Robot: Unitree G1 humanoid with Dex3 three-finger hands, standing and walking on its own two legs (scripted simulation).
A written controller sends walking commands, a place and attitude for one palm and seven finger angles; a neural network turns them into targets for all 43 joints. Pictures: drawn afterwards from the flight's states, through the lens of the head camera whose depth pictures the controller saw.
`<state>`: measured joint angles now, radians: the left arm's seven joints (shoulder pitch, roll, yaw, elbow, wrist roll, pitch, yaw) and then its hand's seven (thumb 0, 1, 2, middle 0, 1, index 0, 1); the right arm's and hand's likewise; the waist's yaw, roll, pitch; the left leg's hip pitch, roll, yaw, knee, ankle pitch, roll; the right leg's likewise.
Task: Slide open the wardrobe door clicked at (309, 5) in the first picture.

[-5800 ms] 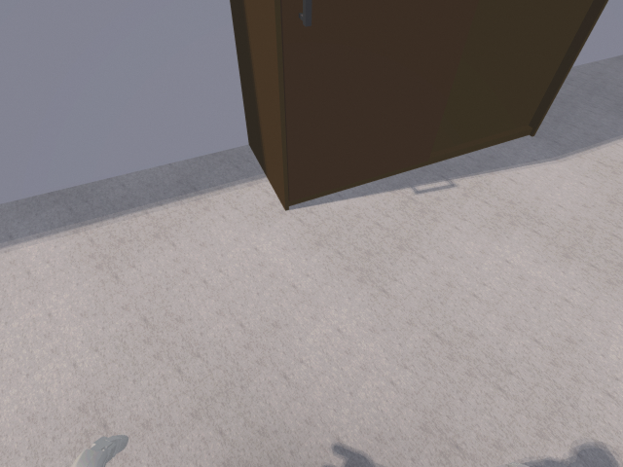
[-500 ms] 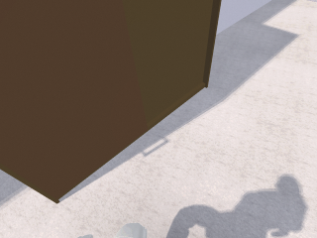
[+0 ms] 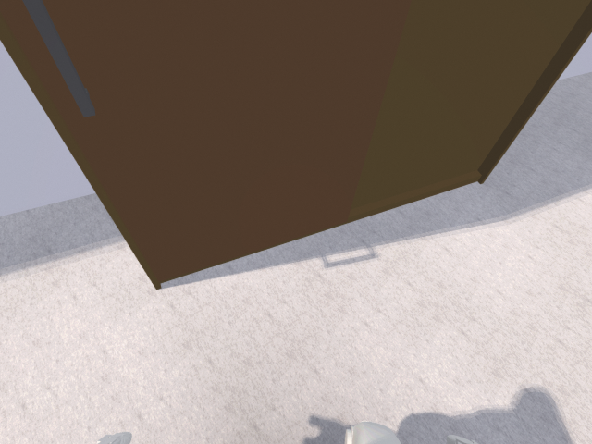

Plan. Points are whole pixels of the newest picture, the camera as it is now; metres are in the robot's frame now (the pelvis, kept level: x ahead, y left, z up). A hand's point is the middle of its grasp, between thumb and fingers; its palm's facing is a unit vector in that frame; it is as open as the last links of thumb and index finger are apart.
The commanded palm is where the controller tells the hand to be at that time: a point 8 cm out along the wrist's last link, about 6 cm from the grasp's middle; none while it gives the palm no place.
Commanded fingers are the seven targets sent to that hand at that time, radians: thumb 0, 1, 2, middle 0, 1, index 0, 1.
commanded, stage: turn to face it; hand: left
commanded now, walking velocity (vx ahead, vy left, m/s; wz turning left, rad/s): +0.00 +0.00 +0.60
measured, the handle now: (45, 19) +0.63 +0.43 +0.19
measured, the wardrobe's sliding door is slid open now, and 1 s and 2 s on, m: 0.00 0.00 0.00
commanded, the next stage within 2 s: take the last steps up to it in 0.60 s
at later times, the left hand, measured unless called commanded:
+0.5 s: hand out of the picture +0.02 +0.16 -0.14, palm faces +0.29 -0.91 -0.29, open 7.3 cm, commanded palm none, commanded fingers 0.00 0.90 0.90 -0.20 -0.30 -0.20 -0.30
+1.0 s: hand out of the picture -0.06 +0.20 -0.17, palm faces +0.43 -0.88 -0.20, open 7.4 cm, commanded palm none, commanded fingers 0.00 0.90 0.90 -0.20 -0.30 -0.20 -0.30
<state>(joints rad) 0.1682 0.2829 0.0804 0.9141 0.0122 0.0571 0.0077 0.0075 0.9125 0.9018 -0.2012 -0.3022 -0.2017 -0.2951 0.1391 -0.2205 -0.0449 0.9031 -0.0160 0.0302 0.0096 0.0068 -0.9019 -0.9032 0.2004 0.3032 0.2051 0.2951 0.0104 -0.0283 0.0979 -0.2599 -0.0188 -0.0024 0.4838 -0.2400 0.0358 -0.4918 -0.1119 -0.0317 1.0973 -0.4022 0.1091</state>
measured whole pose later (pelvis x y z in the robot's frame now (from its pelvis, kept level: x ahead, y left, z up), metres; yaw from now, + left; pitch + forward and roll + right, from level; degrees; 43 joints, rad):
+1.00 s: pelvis -0.01 +0.00 +0.01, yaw +24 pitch -1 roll +0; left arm 0.25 0.23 0.04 1.03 0.03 0.03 -0.01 0.01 0.91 0.90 -0.20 -0.30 -0.20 -0.30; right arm 0.25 -0.17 -0.03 1.00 -0.02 -0.02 -0.01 0.00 -0.93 -0.90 0.20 0.30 0.21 0.30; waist 0.01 -0.03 0.02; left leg -0.10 -0.02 0.05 0.34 -0.22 0.05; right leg -0.42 -0.11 -0.04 0.98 -0.34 0.07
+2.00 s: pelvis +0.25 +0.10 +0.00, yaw +25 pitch -1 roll +1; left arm 0.24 0.17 0.06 1.06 0.02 -0.02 0.01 0.00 0.92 0.90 -0.20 -0.30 -0.20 -0.29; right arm 0.22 -0.17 -0.05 1.04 -0.02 -0.05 -0.02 -0.03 -0.94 -0.90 0.20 0.30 0.20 0.29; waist 0.01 -0.03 0.03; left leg -0.18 0.01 0.17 0.42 -0.22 0.04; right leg -0.46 -0.11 -0.07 0.88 -0.31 0.03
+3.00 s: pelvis +0.26 +0.07 +0.00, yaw +26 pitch -1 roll +1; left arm 0.29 0.11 0.01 1.16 0.00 -0.01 0.04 0.01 0.93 0.90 -0.20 -0.30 -0.20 -0.30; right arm 0.29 -0.13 -0.01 1.16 -0.01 0.00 -0.03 0.01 -0.91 -0.90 0.20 0.30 0.20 0.29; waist -0.01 0.01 0.03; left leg -0.15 0.06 0.06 0.41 -0.23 -0.05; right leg -0.12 0.02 -0.08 0.43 -0.29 -0.05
